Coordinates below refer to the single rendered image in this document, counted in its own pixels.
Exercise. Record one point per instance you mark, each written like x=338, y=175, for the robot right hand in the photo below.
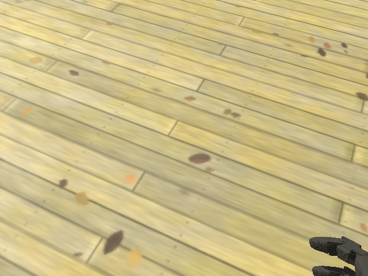
x=346, y=250

